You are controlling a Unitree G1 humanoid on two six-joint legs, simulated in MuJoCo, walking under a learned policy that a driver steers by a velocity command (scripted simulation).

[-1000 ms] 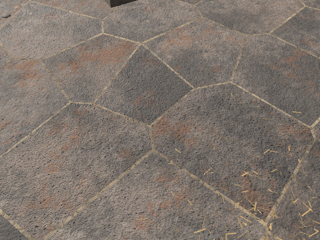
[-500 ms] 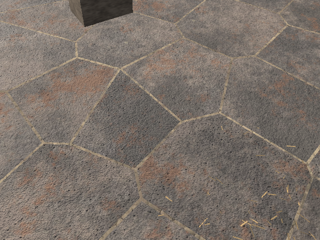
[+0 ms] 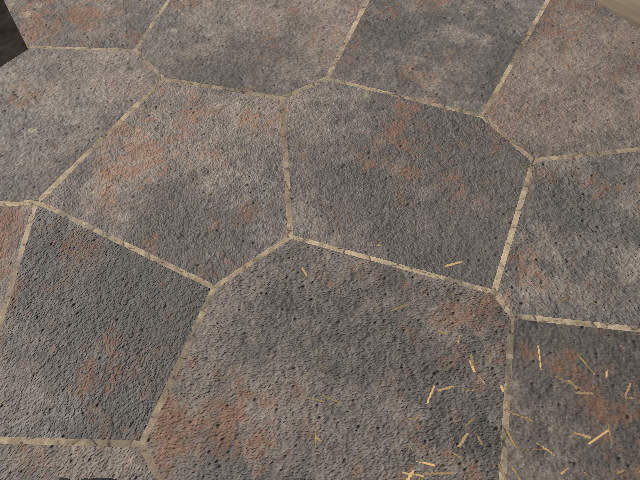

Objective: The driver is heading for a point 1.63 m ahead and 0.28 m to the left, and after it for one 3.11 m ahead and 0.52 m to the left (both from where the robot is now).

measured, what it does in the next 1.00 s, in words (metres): walks ahead, turning left: left foot, then right foot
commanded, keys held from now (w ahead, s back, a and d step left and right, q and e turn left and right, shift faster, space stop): e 0.02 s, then q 0.88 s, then no key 0.02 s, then e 0.08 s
